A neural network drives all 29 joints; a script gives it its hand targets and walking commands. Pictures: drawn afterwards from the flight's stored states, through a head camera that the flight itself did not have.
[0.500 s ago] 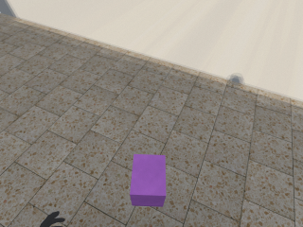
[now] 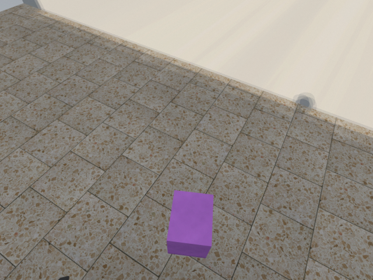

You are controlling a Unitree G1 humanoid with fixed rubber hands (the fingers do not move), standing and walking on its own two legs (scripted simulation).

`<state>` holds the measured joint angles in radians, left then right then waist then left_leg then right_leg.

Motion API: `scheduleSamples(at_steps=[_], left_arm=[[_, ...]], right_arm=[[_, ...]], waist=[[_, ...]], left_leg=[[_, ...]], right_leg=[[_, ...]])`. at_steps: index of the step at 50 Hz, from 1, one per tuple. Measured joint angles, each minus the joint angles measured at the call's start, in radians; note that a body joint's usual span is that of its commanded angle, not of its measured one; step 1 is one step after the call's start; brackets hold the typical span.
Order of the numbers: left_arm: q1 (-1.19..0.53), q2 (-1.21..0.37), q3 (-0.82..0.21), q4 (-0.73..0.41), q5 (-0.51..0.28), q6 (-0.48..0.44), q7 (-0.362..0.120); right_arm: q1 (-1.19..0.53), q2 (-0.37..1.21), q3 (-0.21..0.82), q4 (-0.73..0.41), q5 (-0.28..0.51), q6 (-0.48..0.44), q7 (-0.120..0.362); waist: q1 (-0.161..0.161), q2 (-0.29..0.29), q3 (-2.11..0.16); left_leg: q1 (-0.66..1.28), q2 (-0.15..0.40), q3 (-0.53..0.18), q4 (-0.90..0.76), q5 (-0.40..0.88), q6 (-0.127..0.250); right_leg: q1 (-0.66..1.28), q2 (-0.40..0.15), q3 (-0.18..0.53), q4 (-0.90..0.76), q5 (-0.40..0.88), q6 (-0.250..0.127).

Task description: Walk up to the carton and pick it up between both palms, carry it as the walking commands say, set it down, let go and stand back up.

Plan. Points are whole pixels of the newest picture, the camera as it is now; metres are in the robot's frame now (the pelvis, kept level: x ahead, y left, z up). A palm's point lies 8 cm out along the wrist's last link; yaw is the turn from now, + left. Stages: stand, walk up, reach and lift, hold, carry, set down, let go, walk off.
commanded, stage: walk up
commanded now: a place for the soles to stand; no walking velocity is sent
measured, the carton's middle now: (190, 224) +0.45 -0.02 -0.66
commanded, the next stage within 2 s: reach and lift in 0.58 s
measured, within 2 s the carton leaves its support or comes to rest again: neither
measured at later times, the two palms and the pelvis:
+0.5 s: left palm out of the picture +0.09 +0.30 -0.13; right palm out of the picture +0.08 -0.31 -0.11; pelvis +0.00 +0.00 -0.01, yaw +2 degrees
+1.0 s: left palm (82, 266) +0.18 +0.25 -0.15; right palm out of the picture +0.16 -0.27 -0.15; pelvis -0.03 -0.01 -0.04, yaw -4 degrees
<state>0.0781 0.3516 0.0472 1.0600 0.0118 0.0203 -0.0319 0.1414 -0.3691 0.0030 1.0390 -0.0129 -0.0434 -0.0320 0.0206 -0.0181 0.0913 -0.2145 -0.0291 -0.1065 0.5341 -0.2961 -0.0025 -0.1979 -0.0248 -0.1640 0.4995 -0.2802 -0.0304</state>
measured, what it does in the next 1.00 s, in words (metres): stands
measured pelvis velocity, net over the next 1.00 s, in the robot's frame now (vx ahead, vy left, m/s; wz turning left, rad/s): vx -0.03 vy -0.01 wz -0.06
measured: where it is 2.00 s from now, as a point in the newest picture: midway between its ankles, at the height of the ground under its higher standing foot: outside the picture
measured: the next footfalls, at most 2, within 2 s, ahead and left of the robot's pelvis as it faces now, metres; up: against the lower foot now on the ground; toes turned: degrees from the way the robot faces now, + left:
none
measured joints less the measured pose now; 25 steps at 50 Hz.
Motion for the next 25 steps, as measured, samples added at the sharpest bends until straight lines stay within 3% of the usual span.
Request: scheduleSamples(at_steps=[21, 25], left_arm=[[-0.014, 0.003, 0.002, -0.051, 0.006, 0.003, 0.008], [-0.013, 0.01, 0.005, -0.057, 0.0, 0.017, 0.004]], right_arm=[[0.014, -0.013, -0.009, -0.015, 0.007, 0.004, -0.006], [0.033, -0.009, -0.008, -0.019, -0.006, -0.002, -0.006]], waist=[[-0.008, 0.002, 0.007], [-0.006, -0.019, 0.009]], left_leg=[[-0.03, -0.009, -0.002, 0.099, -0.051, 0.004], [-0.033, -0.025, 0.006, 0.112, -0.055, 0.012]], right_leg=[[-0.016, -0.019, -0.023, 0.098, -0.06, 0.0], [-0.034, -0.028, 0.008, 0.142, -0.079, 0.01]])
